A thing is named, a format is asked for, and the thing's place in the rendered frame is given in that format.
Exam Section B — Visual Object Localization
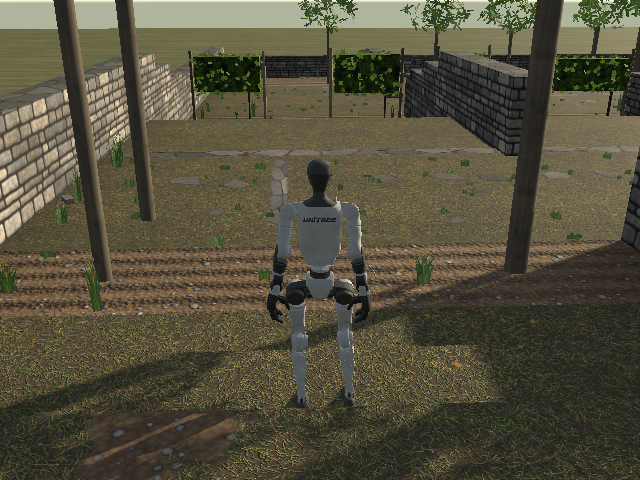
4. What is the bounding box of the robot left shin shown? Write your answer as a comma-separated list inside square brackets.
[291, 334, 307, 403]

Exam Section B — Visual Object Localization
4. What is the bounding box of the left robot hand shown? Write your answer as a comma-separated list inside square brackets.
[267, 293, 290, 323]

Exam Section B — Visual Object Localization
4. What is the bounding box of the right robot hand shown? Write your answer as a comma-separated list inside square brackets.
[347, 294, 371, 323]

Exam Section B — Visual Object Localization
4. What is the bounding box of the right robot forearm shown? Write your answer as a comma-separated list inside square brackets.
[351, 244, 370, 296]

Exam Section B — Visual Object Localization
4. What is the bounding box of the left robot upper arm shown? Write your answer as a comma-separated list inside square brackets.
[277, 202, 299, 259]

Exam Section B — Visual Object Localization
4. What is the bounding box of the robot torso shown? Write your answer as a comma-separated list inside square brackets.
[296, 197, 343, 300]

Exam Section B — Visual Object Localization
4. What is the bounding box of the right robot upper arm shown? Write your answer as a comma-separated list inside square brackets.
[340, 202, 362, 259]

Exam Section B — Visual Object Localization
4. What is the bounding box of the left robot forearm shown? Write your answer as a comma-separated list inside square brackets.
[269, 244, 288, 296]

